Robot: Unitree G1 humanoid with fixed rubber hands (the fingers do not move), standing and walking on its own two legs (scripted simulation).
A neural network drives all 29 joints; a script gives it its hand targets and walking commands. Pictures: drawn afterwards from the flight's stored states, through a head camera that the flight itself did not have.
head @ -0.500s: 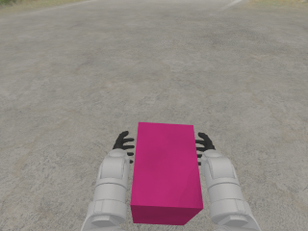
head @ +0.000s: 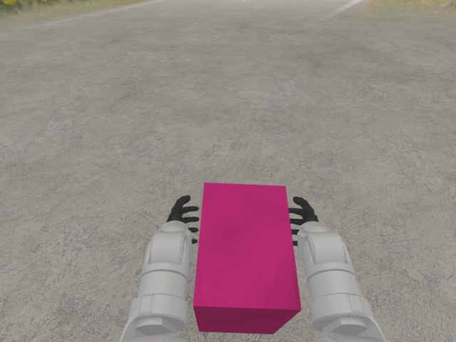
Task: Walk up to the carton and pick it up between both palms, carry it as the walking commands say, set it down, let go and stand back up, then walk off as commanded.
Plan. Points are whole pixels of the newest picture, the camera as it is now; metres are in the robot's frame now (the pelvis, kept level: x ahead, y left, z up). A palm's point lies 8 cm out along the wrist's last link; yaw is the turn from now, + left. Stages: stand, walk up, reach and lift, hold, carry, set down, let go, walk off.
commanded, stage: hold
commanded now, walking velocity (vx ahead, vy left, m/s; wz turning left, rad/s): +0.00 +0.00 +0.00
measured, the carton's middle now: (240, 262) +0.31 +0.00 -0.03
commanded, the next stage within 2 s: carry in 0.36 s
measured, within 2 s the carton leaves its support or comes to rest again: neither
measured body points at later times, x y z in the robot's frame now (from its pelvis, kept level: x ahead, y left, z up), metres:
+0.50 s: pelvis +0.01 +0.01 +0.00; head -0.03 +0.00 +0.44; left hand +0.34 +0.12 +0.06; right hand +0.33 -0.12 +0.05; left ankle +0.05 +0.12 -0.74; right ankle +0.04 -0.14 -0.74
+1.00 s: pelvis +0.01 +0.07 -0.01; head +0.00 +0.07 +0.44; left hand +0.32 +0.17 +0.08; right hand +0.29 -0.08 +0.08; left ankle +0.05 +0.13 -0.74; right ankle +0.00 -0.09 -0.71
